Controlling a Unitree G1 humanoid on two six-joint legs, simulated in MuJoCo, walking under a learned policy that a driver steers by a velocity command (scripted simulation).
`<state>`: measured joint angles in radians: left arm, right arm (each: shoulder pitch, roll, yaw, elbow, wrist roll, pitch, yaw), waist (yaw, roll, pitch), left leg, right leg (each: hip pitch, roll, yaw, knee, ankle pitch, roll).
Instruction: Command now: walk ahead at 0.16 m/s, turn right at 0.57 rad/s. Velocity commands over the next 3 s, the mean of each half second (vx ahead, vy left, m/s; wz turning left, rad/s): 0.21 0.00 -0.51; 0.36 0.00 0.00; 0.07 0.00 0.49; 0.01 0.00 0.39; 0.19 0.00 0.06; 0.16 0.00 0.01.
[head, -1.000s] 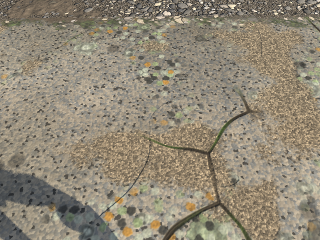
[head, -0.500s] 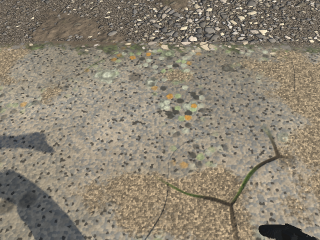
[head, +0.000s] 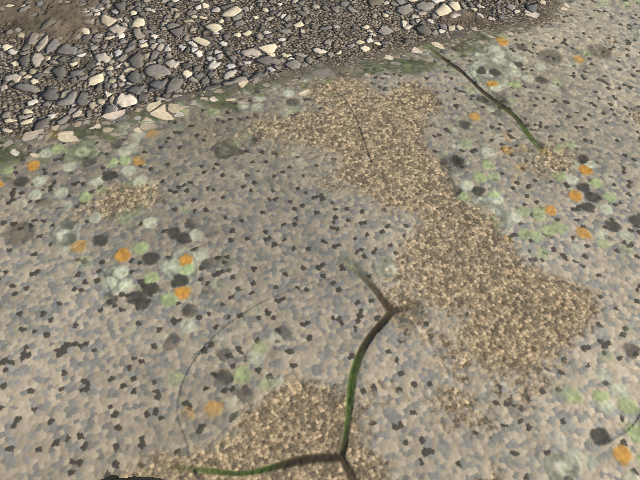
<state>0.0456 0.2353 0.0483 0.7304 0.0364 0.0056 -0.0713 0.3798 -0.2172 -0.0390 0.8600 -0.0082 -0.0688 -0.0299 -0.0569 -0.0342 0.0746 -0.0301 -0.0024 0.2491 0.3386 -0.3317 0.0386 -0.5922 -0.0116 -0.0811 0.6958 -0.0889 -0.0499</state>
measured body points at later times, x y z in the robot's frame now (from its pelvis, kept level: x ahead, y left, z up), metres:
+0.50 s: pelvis +0.12 +0.01 +0.00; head +0.12 +0.01 +0.45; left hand +0.26 +0.26 -0.11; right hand +0.19 -0.27 -0.10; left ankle +0.17 +0.14 -0.71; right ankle +0.14 -0.06 -0.74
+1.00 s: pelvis +0.28 -0.03 -0.01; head +0.32 -0.04 +0.44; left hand +0.54 +0.13 -0.11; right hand +0.16 -0.26 -0.15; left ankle +0.17 +0.12 -0.72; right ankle +0.34 -0.14 -0.74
